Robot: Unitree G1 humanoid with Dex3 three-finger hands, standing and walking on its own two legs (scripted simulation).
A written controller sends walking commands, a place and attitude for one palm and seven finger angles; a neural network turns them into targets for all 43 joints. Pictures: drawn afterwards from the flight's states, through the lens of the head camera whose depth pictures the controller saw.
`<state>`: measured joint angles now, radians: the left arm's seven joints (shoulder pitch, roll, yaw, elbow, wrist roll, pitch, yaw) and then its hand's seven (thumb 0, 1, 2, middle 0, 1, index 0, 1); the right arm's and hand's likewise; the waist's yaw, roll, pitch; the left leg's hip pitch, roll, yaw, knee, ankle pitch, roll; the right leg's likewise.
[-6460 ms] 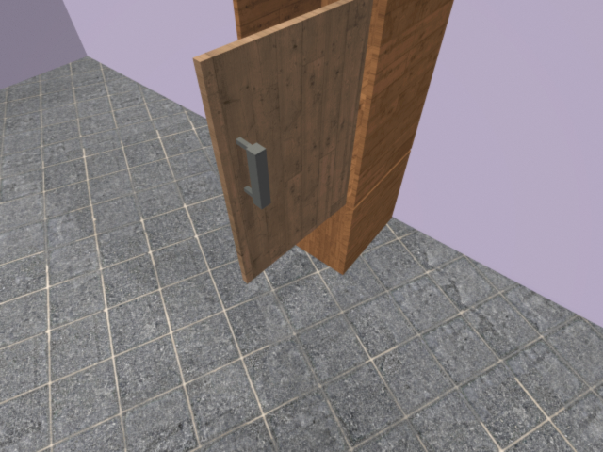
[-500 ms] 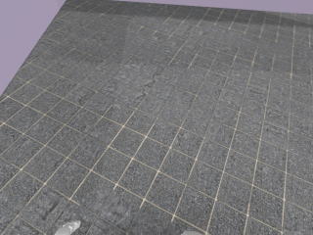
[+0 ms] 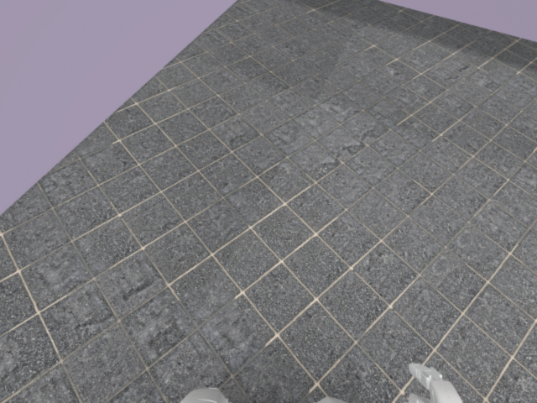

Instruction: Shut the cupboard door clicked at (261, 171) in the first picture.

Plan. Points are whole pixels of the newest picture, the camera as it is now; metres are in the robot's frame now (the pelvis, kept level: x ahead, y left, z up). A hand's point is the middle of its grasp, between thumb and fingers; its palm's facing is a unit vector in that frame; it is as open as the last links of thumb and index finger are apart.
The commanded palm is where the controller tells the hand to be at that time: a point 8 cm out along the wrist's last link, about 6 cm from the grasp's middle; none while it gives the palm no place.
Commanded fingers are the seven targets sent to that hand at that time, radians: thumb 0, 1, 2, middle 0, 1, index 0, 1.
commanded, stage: walk to a spot facing it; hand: left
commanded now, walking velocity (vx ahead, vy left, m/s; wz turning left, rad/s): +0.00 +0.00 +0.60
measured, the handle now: out of the picture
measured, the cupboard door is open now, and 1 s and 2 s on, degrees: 84 84 84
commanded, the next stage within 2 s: none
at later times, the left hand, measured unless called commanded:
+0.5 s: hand out of the picture +0.05 +0.16 -0.15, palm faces +0.28 -0.93 -0.24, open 7.4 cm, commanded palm none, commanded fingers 0.00 0.90 0.90 -0.20 -0.30 -0.20 -0.30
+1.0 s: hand out of the picture +0.00 +0.16 -0.14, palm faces +0.56 -0.77 -0.30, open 7.4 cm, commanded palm none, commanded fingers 0.00 0.90 0.90 -0.20 -0.30 -0.20 -0.30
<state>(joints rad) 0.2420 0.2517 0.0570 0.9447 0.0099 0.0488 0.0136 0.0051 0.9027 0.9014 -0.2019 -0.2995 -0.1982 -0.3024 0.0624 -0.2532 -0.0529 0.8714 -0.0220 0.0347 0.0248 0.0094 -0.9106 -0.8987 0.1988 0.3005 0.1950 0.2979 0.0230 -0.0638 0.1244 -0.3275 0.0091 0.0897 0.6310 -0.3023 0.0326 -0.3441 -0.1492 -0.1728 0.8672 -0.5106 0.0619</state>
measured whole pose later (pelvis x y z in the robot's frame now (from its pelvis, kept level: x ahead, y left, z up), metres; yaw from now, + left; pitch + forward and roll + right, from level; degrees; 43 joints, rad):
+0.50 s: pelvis +0.01 -0.05 +0.01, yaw +18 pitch +0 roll +1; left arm 0.17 0.21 0.04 0.87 0.02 0.03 0.02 0.00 0.90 0.90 -0.20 -0.30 -0.20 -0.30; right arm 0.16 -0.25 -0.08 0.92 -0.02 0.08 0.03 0.01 -0.91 -0.90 0.20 0.30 0.20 0.30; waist -0.03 -0.03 0.11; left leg -0.44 0.03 0.07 0.95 -0.48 -0.07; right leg -0.23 -0.13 -0.13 0.53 -0.30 0.04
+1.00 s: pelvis +0.03 -0.07 +0.01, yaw +36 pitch +1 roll +0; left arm 0.16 0.23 0.05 0.86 0.02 0.03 0.02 0.00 0.91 0.90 -0.20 -0.30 -0.20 -0.30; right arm 0.15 -0.27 -0.08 0.92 -0.02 0.08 0.02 0.01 -0.91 -0.90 0.20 0.30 0.20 0.30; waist -0.02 0.03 0.10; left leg -0.50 -0.02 -0.05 1.03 -0.47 -0.05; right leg -0.26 -0.07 -0.09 0.58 -0.33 0.02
